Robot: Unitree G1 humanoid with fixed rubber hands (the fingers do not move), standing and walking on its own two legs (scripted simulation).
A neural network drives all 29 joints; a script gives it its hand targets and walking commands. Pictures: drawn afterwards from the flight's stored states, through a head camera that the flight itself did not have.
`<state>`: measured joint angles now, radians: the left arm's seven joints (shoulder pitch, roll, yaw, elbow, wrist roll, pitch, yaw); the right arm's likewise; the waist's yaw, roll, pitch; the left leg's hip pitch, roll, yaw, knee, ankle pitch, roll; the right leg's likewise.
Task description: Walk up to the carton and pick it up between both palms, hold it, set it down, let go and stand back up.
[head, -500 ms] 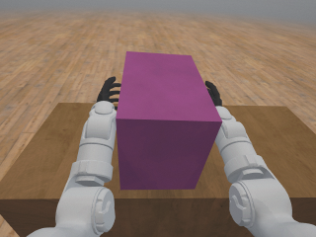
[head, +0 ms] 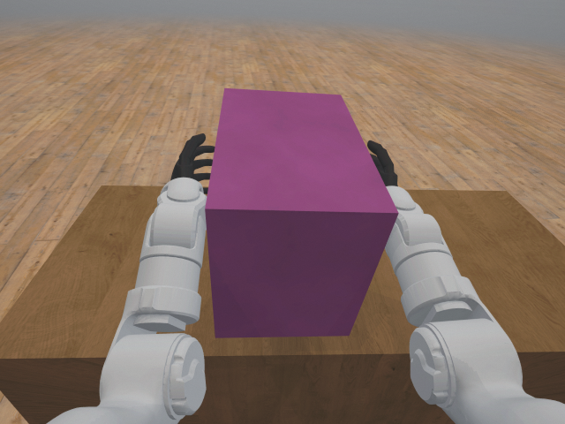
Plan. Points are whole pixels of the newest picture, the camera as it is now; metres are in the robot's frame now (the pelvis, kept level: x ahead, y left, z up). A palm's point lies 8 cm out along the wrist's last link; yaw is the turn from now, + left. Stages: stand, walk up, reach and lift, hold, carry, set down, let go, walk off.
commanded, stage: hold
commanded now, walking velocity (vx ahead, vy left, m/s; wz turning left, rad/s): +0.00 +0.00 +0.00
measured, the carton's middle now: (283, 205) +0.38 +0.01 +0.17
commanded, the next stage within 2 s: none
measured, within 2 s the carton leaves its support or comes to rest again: neither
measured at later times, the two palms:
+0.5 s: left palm (186, 185) +0.36 +0.15 +0.22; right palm (384, 192) +0.37 -0.13 +0.21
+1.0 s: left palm (188, 183) +0.36 +0.14 +0.23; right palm (388, 190) +0.36 -0.14 +0.22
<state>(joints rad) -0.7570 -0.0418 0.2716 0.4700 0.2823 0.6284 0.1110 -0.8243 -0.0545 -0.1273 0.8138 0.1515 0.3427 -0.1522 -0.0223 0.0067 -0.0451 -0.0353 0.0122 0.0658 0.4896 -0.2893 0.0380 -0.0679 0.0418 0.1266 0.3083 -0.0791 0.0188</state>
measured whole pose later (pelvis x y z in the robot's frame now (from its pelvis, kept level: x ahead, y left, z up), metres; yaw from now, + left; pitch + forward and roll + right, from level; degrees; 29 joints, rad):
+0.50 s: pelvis +0.00 +0.00 +0.00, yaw +0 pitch -10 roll -2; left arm -0.76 -0.04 0.28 0.46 0.30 0.64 0.09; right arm -0.82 -0.05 -0.13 0.80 0.15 0.35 -0.16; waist -0.03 0.01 -0.04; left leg -0.03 0.01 0.07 0.49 -0.29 0.04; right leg -0.06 0.04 0.13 0.31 -0.08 0.02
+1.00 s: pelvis +0.00 +0.00 +0.00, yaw +0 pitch -10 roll -2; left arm -0.76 -0.04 0.28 0.45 0.31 0.65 0.08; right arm -0.82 -0.05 -0.13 0.79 0.16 0.36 -0.16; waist -0.04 0.00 -0.04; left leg -0.03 0.01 0.07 0.49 -0.29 0.04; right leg -0.06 0.04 0.13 0.31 -0.08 0.02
